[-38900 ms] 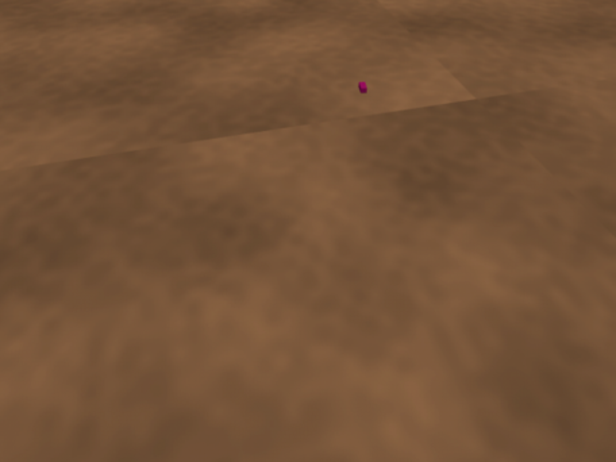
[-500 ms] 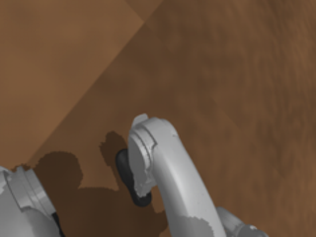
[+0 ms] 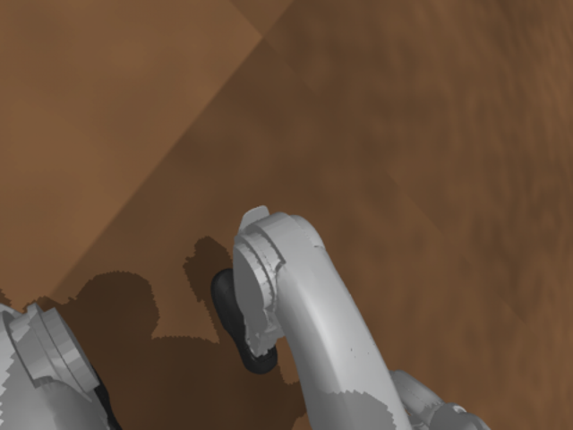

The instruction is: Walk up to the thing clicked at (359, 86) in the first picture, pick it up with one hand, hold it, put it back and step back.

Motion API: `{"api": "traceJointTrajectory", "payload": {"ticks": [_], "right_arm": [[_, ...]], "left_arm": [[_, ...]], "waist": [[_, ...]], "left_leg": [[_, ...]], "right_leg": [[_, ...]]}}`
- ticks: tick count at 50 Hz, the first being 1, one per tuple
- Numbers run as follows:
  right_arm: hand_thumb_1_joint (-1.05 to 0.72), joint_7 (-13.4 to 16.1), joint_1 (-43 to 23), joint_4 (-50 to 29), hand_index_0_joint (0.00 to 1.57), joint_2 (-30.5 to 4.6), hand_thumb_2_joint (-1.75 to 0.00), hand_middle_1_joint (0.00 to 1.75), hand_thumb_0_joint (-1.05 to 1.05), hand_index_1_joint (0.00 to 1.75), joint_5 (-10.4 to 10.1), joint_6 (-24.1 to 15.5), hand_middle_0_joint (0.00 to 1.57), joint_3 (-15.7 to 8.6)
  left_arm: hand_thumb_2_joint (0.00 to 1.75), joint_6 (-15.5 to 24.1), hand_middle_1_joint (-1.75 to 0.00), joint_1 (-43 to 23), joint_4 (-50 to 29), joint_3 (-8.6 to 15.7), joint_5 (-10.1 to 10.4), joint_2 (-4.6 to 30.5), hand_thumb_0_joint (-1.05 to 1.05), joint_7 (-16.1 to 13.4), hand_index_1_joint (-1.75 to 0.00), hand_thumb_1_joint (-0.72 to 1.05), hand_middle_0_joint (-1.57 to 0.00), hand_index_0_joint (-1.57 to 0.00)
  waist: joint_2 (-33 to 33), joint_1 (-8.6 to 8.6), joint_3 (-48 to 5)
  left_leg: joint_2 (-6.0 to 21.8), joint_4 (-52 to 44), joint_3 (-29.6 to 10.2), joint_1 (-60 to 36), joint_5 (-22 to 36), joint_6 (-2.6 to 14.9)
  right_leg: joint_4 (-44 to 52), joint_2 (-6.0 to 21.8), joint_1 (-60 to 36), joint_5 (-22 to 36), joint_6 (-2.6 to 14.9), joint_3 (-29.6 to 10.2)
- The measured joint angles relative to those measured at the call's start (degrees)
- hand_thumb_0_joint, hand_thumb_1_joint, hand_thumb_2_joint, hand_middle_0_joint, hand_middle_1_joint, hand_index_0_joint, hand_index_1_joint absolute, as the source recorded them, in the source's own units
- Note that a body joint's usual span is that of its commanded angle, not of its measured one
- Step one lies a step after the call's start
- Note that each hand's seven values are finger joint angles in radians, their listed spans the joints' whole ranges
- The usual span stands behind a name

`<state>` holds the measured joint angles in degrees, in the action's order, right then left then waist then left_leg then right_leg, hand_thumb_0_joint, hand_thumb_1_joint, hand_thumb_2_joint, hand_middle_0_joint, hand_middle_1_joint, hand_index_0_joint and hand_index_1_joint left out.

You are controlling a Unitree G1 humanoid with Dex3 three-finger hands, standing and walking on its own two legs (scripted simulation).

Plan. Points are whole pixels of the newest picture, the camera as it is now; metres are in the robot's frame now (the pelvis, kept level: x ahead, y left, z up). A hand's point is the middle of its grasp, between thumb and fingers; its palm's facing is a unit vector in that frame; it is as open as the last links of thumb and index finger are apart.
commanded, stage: settle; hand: left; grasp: from above
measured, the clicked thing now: out of the picture +0.46 +0.41 -0.30
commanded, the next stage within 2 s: go down in 0.90 s
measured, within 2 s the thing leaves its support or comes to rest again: neither
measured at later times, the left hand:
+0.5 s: hand out of the picture +0.45 +0.40 -0.21, palm faces -0.30 -0.22 -0.93, open 3.6 cm
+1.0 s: hand out of the picture +0.44 +0.40 -0.13, palm faces -0.35 -0.23 -0.91, open 4.8 cm
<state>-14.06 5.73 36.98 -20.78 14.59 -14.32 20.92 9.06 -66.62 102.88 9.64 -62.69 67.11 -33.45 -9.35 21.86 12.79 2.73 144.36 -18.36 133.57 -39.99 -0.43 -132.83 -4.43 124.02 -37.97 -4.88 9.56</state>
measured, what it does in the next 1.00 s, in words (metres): stands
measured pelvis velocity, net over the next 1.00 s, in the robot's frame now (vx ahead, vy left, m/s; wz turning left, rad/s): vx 0.01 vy -0.01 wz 0.11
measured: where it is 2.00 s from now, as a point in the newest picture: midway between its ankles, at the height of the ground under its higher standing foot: (182, 381)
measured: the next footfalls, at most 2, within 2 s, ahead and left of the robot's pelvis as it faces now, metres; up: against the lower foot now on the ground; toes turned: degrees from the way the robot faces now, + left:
none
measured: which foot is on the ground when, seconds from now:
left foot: down 0.00-1.00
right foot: down 0.00-1.00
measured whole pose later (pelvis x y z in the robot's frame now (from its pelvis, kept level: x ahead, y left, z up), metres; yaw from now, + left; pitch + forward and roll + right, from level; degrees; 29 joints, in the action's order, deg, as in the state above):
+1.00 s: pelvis +0.01 -0.01 +0.01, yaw +6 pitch +32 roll -10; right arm -11.9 8.3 37.0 -18.1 7.7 -3.7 8.9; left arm 2.3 -60.7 82.3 8.0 -63.5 51.2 -15.8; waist -0.7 15.1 0.6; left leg 2.0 139.6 -12.0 134.9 -38.1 -1.4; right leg -133.8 -1.7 128.1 -39.0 -3.5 4.7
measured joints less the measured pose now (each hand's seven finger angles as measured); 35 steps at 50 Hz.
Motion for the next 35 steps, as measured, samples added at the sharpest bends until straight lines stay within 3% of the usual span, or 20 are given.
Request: {"api": "traceJointTrajectory", "payload": {"ticks": [12,19,22,35], "right_arm": [[-0.90,0.3,0.6,-0.2,0.20,0.1,-0.90,0.30,0.00,0.30,-0.2,0.5,0.19,0.2],[-0.91,0.5,1.3,0.4,0.20,0.3,-0.90,0.30,0.00,0.30,-0.4,0.9,0.20,-1.7],[-0.92,0.4,1.8,0.9,0.20,0.5,-0.90,0.30,0.00,0.30,-0.9,1.6,0.20,-3.1],[-0.91,-0.7,2.6,0.9,0.20,1.3,-0.90,0.30,0.00,0.30,-5.2,5.4,0.20,-9.5]], "left_arm": [[0.00,0.0,0.00,0.7,-0.6,-0.6,-1.4,-0.7,-0.01,0.3,-0.02,0.64,-1.11,-1.17],[0.00,-2.4,0.00,1.3,-5.0,0.5,-3.3,-2.2,0.00,1.6,-0.01,0.81,-1.23,-1.26],[0.00,-4.1,0.00,2.7,-8.3,0.4,-3.8,-4.0,0.00,3.3,-0.01,0.86,-1.27,-1.29],[0.00,-8.0,0.00,6.6,-17.7,-1.9,-0.1,-12.7,0.00,12.8,0.00,0.84,-1.25,-1.26]], "waist": [[-0.1,-0.03,-0.3],[0.5,-0.50,-1.8],[1.5,-1.11,-3.5],[6.9,-5.19,-10.4]], "left_leg": [[-0.1,-0.2,0.1,-0.3,0.2,-0.28],[-0.1,-0.3,0.5,0.7,0.4,-0.25],[-0.2,-0.5,0.9,1.3,0.3,-0.25],[-0.5,-2.3,4.4,2.4,0.5,-0.04]], "right_leg": [[-0.1,0.1,-0.1,0.2,0.21,0.0],[-0.3,0.3,1.0,0.2,0.70,-0.3],[-0.4,0.5,1.7,-0.1,1.07,-0.6],[-1.1,1.8,3.6,-1.5,1.06,-3.2]]}}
